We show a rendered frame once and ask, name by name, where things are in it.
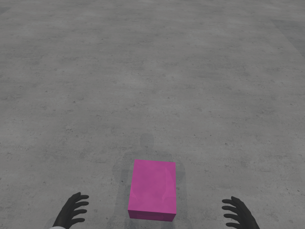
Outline carton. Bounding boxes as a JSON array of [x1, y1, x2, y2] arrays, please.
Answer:
[[128, 159, 176, 222]]

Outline robot right hand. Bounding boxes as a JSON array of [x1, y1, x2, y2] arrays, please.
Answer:
[[222, 196, 260, 229]]

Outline robot left hand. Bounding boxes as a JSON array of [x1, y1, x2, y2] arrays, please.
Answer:
[[52, 192, 89, 229]]

